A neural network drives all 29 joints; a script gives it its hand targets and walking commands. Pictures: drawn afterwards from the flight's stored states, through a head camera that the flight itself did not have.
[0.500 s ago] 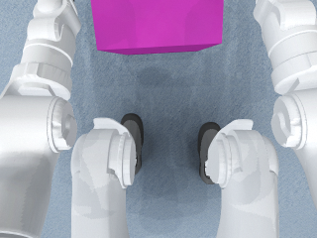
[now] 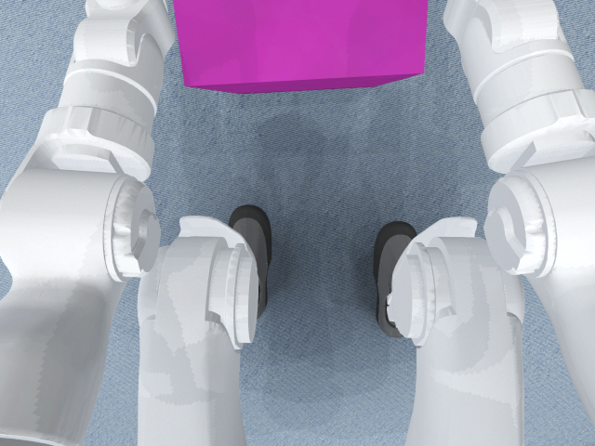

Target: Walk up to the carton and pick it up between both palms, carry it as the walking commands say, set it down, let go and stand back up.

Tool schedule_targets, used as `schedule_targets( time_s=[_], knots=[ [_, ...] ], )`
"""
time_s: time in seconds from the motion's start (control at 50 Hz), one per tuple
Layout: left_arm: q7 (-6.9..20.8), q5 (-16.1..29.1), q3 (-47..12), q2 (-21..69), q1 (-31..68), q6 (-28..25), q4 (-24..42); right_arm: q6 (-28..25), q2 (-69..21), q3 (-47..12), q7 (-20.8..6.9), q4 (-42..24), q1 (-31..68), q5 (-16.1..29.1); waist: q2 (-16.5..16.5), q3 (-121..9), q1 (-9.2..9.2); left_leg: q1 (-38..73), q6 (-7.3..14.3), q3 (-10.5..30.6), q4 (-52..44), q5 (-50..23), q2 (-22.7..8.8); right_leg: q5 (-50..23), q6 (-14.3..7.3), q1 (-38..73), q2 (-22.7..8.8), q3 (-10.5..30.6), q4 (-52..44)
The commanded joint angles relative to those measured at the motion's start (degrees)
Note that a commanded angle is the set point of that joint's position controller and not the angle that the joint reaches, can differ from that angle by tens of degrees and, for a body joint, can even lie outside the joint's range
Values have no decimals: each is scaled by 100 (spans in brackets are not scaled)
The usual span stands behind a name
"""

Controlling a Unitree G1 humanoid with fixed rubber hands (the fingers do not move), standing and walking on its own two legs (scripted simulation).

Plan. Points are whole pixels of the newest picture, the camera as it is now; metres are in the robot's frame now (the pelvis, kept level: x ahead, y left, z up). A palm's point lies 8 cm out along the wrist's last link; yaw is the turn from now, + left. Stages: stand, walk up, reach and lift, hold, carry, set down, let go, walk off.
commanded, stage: reach and lift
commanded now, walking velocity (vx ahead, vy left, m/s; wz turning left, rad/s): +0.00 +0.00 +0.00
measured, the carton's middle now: out of the picture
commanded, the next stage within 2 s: none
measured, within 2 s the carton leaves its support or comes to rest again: leaves its support in 0.68 s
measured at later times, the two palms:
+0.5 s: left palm out of the picture +0.55 +0.19 -0.18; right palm out of the picture +0.57 -0.11 -0.18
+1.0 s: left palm out of the picture +0.55 +0.18 -0.12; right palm out of the picture +0.57 -0.11 -0.11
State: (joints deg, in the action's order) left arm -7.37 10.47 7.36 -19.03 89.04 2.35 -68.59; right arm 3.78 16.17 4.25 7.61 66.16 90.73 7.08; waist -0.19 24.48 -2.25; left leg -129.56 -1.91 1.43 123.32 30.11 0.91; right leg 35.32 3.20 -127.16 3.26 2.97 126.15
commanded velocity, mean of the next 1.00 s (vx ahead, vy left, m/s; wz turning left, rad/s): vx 0.00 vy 0.00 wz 0.00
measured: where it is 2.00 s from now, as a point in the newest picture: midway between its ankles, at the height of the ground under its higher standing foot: (321, 288)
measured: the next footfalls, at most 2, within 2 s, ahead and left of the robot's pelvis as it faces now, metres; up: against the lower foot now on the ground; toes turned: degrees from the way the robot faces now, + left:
none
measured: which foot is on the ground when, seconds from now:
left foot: down 0.00-1.00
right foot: down 0.00-1.00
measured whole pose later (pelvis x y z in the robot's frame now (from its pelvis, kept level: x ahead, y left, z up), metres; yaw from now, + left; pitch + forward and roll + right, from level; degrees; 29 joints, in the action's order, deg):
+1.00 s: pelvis +0.00 +0.00 +0.01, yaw -1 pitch +41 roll +0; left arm -7.0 -2.2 19.4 -12.0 79.3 16.9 -51.3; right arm 15.6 8.8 18.8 7.8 52.2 82.6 -4.5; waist 2.3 11.7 -2.3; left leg -131.1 -4.0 3.4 120.8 30.3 3.4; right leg 34.4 3.8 -129.3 6.2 3.4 123.1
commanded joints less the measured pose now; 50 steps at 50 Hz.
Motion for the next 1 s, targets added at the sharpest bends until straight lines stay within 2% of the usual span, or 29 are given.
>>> schedule_targets(
  time_s=[0.0, 0.04, 0.08, 0.14, 0.22, 0.42, 0.54, 0.66, 0.74, 0.88, 0.98],
  knots=[
    [794, -31, -638, 2451, 2496, 31, 800, 4, -2320, -478, -699, -693, 2195, -134, 252, -6786, 50, 3686, -43, -438, -632, -1857, 347, -1768, -60, 2813, 212, -594, -903],
    [1147, -153, -723, 3657, 2830, 163, 897, 117, -3531, -586, -1050, -768, 2469, -259, 295, -6583, 29, 3568, -27, -487, -568, -1730, 421, -1659, -86, 2717, 280, -602, -860],
    [1445, -301, -652, 4411, 2864, 326, 974, 270, -4253, -543, -1344, -840, 2469, -404, 334, -6409, 24, 3388, 3, -527, -527, -1614, 462, -1579, -108, 2614, 323, -630, -837],
    [1751, -404, -596, 4971, 2807, 523, 1248, 467, -4868, -366, -1590, -985, 2291, -584, 398, -6381, 21, 3129, 49, -563, -479, -1552, 496, -1580, -154, 2519, 380, -693, -811],
    [1937, -382, -664, 5220, 2697, 682, 1459, 626, -5163, -366, -1717, -1203, 2193, -618, 385, -6281, 30, 2977, 81, -557, -413, -1575, 504, -1578, -201, 2310, 403, -701, -779],
    [1990, -197, -931, 5538, 2450, 730, 1693, 650, -5531, -659, -1729, -1352, 2002, -429, 349, -6319, -7, 2935, 95, -557, -337, -1953, 522, -1952, -254, 2293, 471, -665, -684],
    [1924, -13, -1191, 5690, 2773, 722, 2169, 649, -5777, -947, -1657, -1728, 2312, -227, 368, -7284, -62, 3388, 94, -595, -333, -2324, 532, -2273, -242, 2731, 494, -697, -681],
    [1759, 160, -1462, 5814, 3231, 731, 2930, 677, -6128, -1420, -1561, -2420, 2900, 129, 436, -8858, -327, 4216, 94, -650, -399, -2872, 551, -2679, -205, 3346, 540, -766, -714],
    [1719, -13, -1345, 5772, 3406, 810, 3037, 776, -6289, -1415, -1513, -2391, 3009, 119, 476, -9054, -477, 4120, 80, -765, -552, -2544, 554, -2454, -179, 3464, 564, -770, -867],
    [1803, -448, -1000, 5951, 3366, 1046, 2845, 1043, -6444, -794, -1514, -1812, 2631, -361, 271, -8660, -346, 3785, 29, -918, -903, -1776, 583, -1745, -176, 3130, 599, -788, -1258],
    [1874, -604, -924, 6216, 3263, 1229, 2864, 1182, -6518, -570, -1616, -1797, 2561, -594, 166, -8721, -219, 3900, -4, -913, -1111, -1785, 629, -1695, -181, 3020, 632, -835, -1446]
  ],
)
